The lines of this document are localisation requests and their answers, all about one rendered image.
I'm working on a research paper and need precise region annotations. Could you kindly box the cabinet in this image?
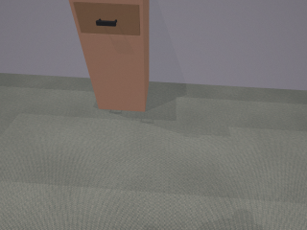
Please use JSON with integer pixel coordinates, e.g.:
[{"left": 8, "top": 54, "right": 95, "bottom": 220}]
[{"left": 68, "top": 0, "right": 150, "bottom": 112}]

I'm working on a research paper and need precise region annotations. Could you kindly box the drawer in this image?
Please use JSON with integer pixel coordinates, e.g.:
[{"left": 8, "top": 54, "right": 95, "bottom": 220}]
[{"left": 74, "top": 2, "right": 140, "bottom": 36}]

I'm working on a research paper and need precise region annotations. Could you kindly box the handle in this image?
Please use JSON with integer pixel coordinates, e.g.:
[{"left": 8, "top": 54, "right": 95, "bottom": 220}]
[{"left": 96, "top": 18, "right": 117, "bottom": 27}]

